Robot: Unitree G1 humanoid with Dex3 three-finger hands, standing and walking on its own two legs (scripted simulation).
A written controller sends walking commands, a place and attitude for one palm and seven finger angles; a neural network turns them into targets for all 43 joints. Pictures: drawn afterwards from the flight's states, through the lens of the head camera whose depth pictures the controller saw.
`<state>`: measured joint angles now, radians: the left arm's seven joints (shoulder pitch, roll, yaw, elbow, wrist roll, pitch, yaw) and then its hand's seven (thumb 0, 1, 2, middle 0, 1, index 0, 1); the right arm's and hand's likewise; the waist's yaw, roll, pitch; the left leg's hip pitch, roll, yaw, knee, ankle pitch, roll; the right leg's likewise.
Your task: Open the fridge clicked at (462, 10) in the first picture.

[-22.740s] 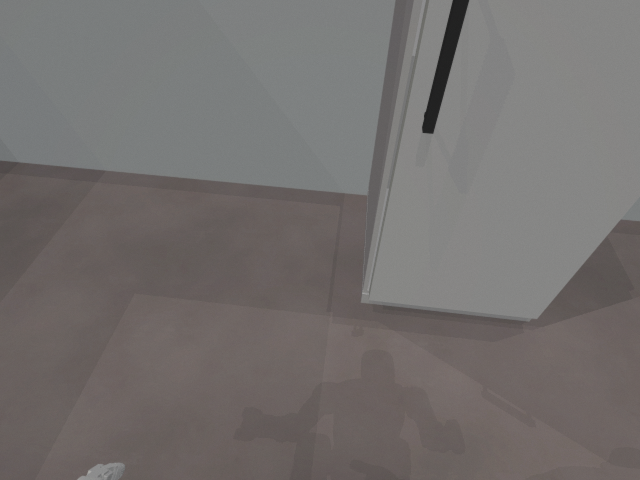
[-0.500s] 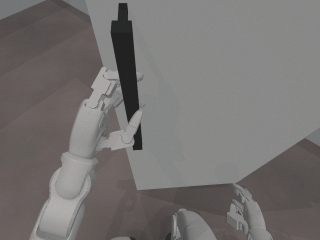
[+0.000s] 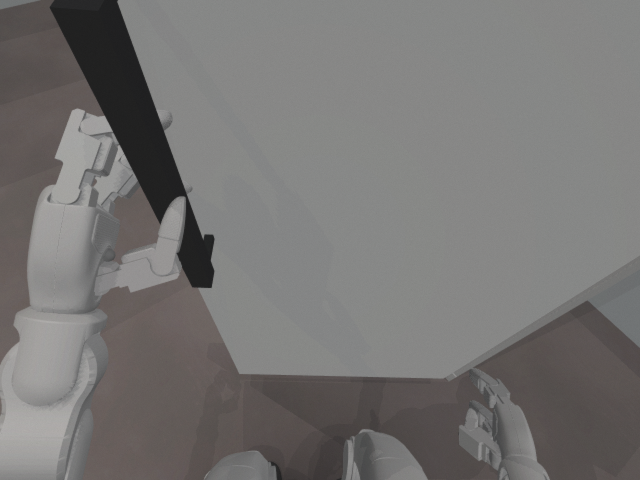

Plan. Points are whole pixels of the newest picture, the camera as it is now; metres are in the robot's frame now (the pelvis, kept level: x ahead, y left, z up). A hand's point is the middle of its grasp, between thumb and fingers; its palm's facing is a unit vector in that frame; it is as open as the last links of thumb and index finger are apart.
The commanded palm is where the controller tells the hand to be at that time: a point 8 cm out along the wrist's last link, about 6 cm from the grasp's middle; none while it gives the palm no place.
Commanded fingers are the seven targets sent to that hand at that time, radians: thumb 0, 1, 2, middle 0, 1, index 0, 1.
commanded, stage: walk backward, drawing the door open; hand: left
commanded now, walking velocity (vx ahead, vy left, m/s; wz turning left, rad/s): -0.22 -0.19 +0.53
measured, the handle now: (173, 177) +0.34 +0.15 +0.20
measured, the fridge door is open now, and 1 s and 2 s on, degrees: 54 60 58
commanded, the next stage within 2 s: stop walking and hold the door back in 0.20 s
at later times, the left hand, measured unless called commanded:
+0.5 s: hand (173, 329) +0.21 +0.12 +0.19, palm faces +0.46 -0.85 -0.25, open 8.1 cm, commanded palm +0.17 +0.17 +0.18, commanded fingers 0.00 0.90 0.90 -0.45 -1.40 -0.45 -1.40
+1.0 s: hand (171, 312) +0.22 +0.13 +0.19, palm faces +0.42 -0.88 -0.23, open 7.9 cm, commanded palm +0.18 +0.18 +0.18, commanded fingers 0.00 0.90 0.90 -0.45 -1.40 -0.45 -1.40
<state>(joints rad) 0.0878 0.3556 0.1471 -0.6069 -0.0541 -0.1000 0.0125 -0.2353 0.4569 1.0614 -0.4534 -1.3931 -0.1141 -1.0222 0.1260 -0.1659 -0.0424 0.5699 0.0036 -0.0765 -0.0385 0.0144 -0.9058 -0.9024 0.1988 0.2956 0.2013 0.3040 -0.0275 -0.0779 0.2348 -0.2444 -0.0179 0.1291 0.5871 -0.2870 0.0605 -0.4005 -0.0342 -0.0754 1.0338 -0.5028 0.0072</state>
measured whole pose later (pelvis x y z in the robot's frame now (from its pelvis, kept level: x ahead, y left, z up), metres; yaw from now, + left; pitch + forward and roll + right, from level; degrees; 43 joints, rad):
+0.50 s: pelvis -0.05 -0.15 +0.01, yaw +13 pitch -1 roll +2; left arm -0.04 0.37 0.25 -0.24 -0.07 -0.16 0.08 -0.31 0.46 1.02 -0.44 -1.37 -0.15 -1.08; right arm 0.14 -0.23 0.00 0.63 0.02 -0.07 -0.08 0.02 -0.90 -0.90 0.20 0.30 0.20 0.30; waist -0.01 -0.05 0.14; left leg -0.39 -0.04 0.09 0.93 -0.46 -0.01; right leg -0.20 -0.12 -0.09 0.55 -0.32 0.03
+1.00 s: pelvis -0.08 -0.15 +0.01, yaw +14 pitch -1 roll -1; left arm -0.32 0.36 0.17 0.13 -0.06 -0.15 0.04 -0.28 0.51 0.92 -0.40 -1.34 -0.15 -1.11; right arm 0.22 -0.20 0.04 0.69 0.04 -0.04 -0.08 0.01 -0.90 -0.90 0.21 0.30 0.21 0.30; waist 0.00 0.02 0.07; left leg -0.24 0.00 0.05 0.52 -0.27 0.03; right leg -0.18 0.01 -0.07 0.47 -0.27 -0.02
